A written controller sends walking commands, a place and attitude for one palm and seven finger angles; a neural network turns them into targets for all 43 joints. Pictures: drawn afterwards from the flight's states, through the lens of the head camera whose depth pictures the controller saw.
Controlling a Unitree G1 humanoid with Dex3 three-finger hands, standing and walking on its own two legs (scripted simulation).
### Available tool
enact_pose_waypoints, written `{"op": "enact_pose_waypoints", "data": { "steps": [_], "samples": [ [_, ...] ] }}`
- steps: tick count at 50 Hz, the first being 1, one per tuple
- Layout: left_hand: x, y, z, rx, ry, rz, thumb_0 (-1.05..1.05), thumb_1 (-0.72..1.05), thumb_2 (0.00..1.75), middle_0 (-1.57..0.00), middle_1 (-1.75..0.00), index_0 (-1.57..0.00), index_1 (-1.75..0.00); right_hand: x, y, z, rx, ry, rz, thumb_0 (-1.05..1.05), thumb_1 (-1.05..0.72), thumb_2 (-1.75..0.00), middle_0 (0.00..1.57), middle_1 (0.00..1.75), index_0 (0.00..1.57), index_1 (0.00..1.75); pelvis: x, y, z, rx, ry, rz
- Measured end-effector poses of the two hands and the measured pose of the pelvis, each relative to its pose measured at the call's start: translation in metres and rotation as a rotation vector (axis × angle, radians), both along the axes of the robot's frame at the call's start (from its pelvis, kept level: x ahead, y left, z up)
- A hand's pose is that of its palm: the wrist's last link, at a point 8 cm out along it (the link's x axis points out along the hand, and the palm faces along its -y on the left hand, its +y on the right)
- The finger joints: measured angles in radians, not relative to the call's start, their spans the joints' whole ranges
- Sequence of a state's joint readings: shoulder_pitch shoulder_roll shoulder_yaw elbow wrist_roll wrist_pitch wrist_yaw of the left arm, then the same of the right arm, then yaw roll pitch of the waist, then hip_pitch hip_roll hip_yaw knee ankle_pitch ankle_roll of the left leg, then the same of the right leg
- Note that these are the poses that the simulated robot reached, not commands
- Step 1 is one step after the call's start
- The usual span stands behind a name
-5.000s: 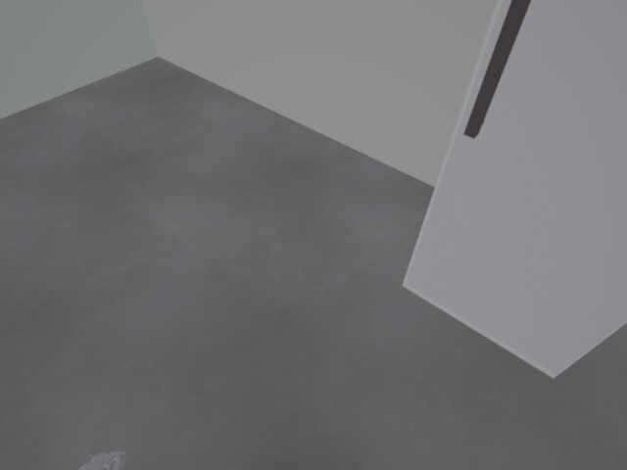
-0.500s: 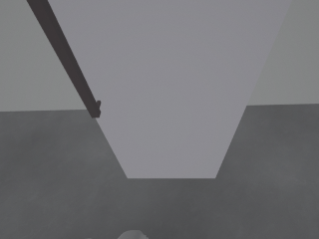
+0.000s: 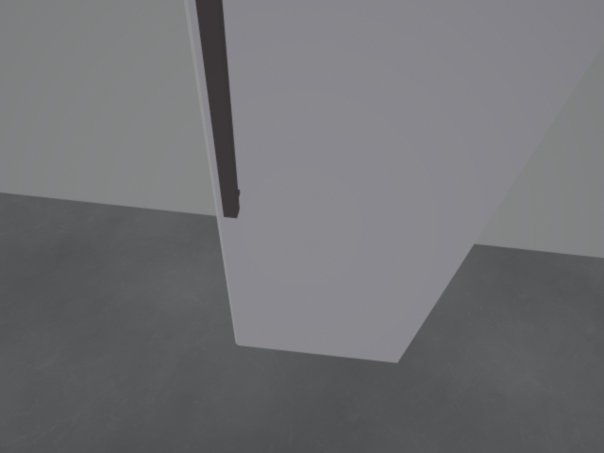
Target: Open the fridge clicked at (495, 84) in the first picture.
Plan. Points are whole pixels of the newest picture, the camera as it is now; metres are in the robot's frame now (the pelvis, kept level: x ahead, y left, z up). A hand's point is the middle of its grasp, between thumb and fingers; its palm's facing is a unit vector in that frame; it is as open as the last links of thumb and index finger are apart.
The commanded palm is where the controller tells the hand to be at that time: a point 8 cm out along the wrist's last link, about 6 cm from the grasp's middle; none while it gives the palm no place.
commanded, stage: come to a stop and stand still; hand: left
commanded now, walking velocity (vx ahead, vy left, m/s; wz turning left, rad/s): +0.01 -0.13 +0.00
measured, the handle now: (225, 113) +0.53 +0.17 +0.18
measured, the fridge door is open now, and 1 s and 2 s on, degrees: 0 0 0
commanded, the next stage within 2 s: look again from close up in 0.48 s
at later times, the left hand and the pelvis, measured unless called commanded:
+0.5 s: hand out of the picture +0.02 +0.17 -0.18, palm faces +0.00 -0.98 -0.20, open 7.3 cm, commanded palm none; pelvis -0.01 +0.00 -0.01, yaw -1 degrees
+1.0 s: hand out of the picture -0.05 +0.18 -0.18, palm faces +0.01 -0.98 -0.19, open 7.4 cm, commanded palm none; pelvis -0.03 +0.00 -0.01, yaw -1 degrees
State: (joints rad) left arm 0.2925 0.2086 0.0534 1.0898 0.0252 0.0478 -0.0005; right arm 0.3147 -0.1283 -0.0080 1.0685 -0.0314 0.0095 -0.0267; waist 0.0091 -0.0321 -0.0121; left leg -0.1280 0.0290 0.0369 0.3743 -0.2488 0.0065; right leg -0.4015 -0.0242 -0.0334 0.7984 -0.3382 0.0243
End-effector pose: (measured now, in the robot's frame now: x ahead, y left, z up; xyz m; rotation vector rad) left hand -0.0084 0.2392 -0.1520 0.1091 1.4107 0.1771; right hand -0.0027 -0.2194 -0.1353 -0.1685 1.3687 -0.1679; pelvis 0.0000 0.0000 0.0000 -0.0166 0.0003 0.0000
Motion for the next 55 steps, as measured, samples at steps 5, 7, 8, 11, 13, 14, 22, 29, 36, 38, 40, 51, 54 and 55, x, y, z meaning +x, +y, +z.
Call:
{"op": "enact_pose_waypoints", "data": {
  "steps": [5,7,8,11,13,14,22,29,36,38,40,51,54,55],
  "samples": [
    [0.004,-0.011,0.000,-0.020,0.037,-0.031,0.00,0.91,0.90,-0.20,-0.30,-0.19,-0.29,-0.020,0.011,-0.005,0.025,0.060,-0.048,0.00,-0.91,-0.90,0.20,0.30,0.20,0.30,0.004,-0.001,0.000,0.010,0.004,-0.013],
    [0.011,-0.018,-0.001,-0.021,0.036,-0.044,0.00,0.91,0.90,-0.20,-0.30,-0.19,-0.29,-0.027,0.011,-0.009,0.036,0.085,-0.068,0.00,-0.91,-0.90,0.20,0.30,0.20,0.30,0.005,-0.004,-0.003,0.017,0.005,-0.017],
    [0.015,-0.022,-0.003,-0.019,0.029,-0.049,0.00,0.91,0.90,-0.20,-0.30,-0.20,-0.29,-0.030,0.009,-0.013,0.042,0.096,-0.078,0.00,-0.91,-0.90,0.20,0.30,0.20,0.30,0.006,-0.006,-0.005,0.024,0.006,-0.021],
    [0.024,-0.030,-0.004,0.016,0.019,-0.082,0.01,0.92,0.90,-0.20,-0.30,-0.20,-0.29,-0.033,0.003,-0.023,0.057,0.109,-0.099,0.00,-0.91,-0.90,0.20,0.30,0.20,0.30,0.006,-0.011,-0.011,0.012,0.005,-0.040],
    [0.026,-0.032,-0.003,0.028,0.003,-0.101,0.01,0.93,0.90,-0.20,-0.30,-0.20,-0.29,-0.027,-0.001,-0.025,0.057,0.083,-0.101,0.00,-0.91,-0.90,0.20,0.30,0.20,0.30,0.003,-0.012,-0.011,0.001,0.000,-0.035],
    [0.027,-0.032,-0.003,0.030,-0.008,-0.105,0.01,0.93,0.90,-0.20,-0.30,-0.20,-0.29,-0.023,-0.003,-0.025,0.053,0.064,-0.098,0.01,-0.91,-0.90,0.20,0.30,0.20,0.30,0.002,-0.012,-0.012,0.000,-0.005,-0.032],
    [0.028,-0.024,-0.003,0.026,-0.089,-0.083,0.01,0.94,0.90,-0.20,-0.30,-0.20,-0.29,0.007,-0.011,-0.020,0.016,-0.067,-0.037,0.01,-0.92,-0.90,0.20,0.30,0.20,0.30,-0.002,-0.006,-0.012,0.006,-0.041,-0.024],
    [0.016,-0.018,0.002,0.022,-0.111,-0.076,0.01,0.92,0.90,-0.20,-0.30,-0.20,-0.29,0.011,-0.010,-0.015,0.013,-0.117,-0.007,0.01,-0.93,-0.90,0.20,0.30,0.20,0.30,-0.011,-0.002,-0.009,0.012,-0.048,-0.021],
    [-0.007,-0.015,0.002,0.018,-0.082,-0.067,0.00,0.91,0.90,-0.20,-0.30,-0.20,-0.29,-0.005,-0.006,-0.014,0.022,-0.090,0.001,0.01,-0.92,-0.90,0.20,0.30,0.20,0.30,-0.020,0.001,-0.007,0.015,-0.049,-0.019],
    [-0.013,-0.014,0.002,0.017,-0.070,-0.064,0.00,0.91,0.90,-0.20,-0.30,-0.20,-0.29,-0.013,-0.004,-0.014,0.025,-0.074,0.001,0.00,-0.92,-0.90,0.20,0.30,0.20,0.30,-0.022,0.001,-0.007,0.016,-0.049,-0.018],
    [-0.020,-0.013,0.002,0.016,-0.059,-0.061,0.00,0.91,0.90,-0.20,-0.30,-0.20,-0.29,-0.020,-0.002,-0.014,0.028,-0.057,-0.001,0.00,-0.92,-0.90,0.20,0.30,0.20,0.30,-0.024,0.002,-0.006,0.016,-0.049,-0.018],
    [-0.043,-0.015,0.000,0.005,-0.014,-0.053,0.00,0.91,0.90,-0.20,-0.30,-0.20,-0.29,-0.052,0.005,-0.016,0.038,0.016,-0.023,0.00,-0.91,-0.90,0.20,0.30,0.20,0.30,-0.034,0.004,-0.006,0.017,-0.045,-0.019],
    [-0.045,-0.016,-0.001,0.001,-0.011,-0.051,0.00,0.91,0.90,-0.20,-0.30,-0.20,-0.29,-0.057,0.006,-0.016,0.039,0.024,-0.026,0.00,-0.91,-0.90,0.20,0.30,0.20,0.30,-0.036,0.005,-0.006,0.017,-0.044,-0.019],
    [-0.046,-0.017,-0.001,-0.001,-0.011,-0.051,0.00,0.91,0.90,-0.20,-0.30,-0.20,-0.29,-0.058,0.007,-0.016,0.040,0.026,-0.027,0.00,-0.91,-0.90,0.20,0.30,0.20,0.30,-0.036,0.005,-0.007,0.017,-0.044,-0.018]
  ]
}}
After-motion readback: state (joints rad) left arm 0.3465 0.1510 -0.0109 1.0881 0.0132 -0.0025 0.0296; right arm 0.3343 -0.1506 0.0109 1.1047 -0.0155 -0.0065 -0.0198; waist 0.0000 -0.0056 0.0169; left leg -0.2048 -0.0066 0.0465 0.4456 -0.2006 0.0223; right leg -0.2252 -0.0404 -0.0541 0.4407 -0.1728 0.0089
